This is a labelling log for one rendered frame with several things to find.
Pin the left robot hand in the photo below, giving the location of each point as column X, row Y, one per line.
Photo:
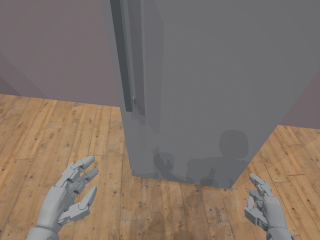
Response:
column 62, row 195

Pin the robot left forearm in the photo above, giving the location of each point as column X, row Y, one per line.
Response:
column 42, row 233

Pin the right robot hand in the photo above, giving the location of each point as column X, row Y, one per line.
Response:
column 270, row 213

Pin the handle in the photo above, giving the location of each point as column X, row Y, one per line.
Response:
column 118, row 17

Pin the fridge door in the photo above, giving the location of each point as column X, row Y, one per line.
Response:
column 211, row 80

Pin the robot right forearm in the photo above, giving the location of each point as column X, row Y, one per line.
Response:
column 278, row 233

